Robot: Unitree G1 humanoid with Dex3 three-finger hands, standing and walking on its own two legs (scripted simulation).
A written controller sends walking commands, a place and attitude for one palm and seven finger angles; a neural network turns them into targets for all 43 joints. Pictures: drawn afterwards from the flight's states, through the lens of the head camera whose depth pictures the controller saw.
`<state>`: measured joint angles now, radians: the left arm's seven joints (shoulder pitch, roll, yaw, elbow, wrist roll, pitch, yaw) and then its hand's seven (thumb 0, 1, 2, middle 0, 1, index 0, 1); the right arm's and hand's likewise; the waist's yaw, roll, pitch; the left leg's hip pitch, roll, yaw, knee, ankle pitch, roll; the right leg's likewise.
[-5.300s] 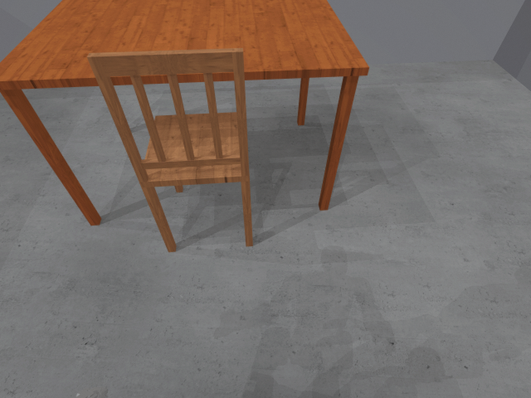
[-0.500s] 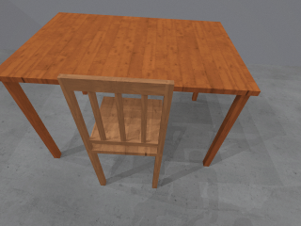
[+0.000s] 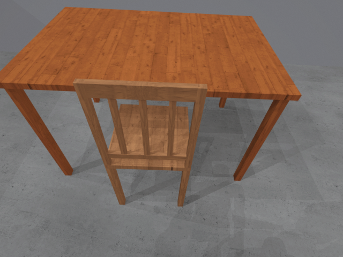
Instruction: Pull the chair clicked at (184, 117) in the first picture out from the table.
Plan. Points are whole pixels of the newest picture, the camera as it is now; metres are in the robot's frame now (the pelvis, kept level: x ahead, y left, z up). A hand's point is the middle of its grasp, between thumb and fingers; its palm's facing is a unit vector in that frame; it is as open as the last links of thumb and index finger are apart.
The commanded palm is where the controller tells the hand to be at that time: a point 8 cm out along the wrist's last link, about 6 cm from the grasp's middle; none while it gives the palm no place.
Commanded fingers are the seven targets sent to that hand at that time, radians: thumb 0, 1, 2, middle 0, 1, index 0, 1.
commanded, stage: look again from close up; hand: left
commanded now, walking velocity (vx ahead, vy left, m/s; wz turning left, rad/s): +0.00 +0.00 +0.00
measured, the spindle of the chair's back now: (145, 129) +0.54 +0.13 -0.09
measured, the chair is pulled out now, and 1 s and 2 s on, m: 0.00 0.00 0.00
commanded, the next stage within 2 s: shuffle to correct the standing spot in 1.48 s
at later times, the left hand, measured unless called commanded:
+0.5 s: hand out of the picture -0.04 +0.14 -0.18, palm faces +0.03 -0.98 -0.17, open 7.3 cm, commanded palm none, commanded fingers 0.00 0.90 0.90 -0.20 -0.30 -0.20 -0.30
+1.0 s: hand out of the picture -0.02 +0.12 -0.17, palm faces +0.02 -0.99 -0.16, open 7.3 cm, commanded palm none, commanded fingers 0.00 0.90 0.90 -0.20 -0.30 -0.20 -0.30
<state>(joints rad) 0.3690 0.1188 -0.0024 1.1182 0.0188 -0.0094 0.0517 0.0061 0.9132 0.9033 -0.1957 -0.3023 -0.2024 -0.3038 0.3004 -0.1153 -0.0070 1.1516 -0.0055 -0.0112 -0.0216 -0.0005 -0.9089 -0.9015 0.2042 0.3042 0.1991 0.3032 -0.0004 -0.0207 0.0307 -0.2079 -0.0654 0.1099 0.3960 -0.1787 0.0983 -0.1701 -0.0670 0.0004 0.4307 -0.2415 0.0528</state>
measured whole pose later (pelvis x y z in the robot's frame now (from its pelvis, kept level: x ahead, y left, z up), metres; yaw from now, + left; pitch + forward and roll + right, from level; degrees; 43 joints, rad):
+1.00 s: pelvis +0.00 -0.03 +0.00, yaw -1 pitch -1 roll +0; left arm 0.35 0.10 0.00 1.12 0.02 -0.02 0.05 0.01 0.91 0.90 -0.20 -0.30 -0.20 -0.30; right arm 0.30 -0.12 -0.01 1.15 -0.01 -0.01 -0.02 0.00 -0.91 -0.90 0.20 0.30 0.20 0.30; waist -0.01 0.00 0.02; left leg -0.21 -0.02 0.11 0.40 -0.18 0.05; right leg -0.17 -0.02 0.00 0.43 -0.24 0.02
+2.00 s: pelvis +0.07 -0.05 -0.01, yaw -1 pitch +1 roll -1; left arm 0.43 0.10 0.04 1.14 0.02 -0.04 0.03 0.01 0.91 0.90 -0.20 -0.30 -0.20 -0.30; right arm 0.34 -0.13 -0.02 1.16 -0.02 -0.03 -0.04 0.00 -0.91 -0.90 0.20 0.30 0.20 0.30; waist 0.00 0.01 0.00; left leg -0.25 0.03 0.09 0.61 -0.36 0.02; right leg -0.15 0.02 -0.02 0.51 -0.38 -0.02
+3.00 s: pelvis +0.10 -0.04 +0.00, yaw -1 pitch +0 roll -1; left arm 0.32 0.14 -0.01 1.14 0.02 -0.01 0.05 0.01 0.91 0.90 -0.20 -0.30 -0.20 -0.30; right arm 0.24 -0.17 -0.01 1.08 -0.01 -0.02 -0.03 0.00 -0.94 -0.90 0.21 0.30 0.20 0.30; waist 0.00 0.00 0.03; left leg -0.20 -0.02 0.06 0.46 -0.26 0.05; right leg -0.17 -0.01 0.01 0.43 -0.25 0.02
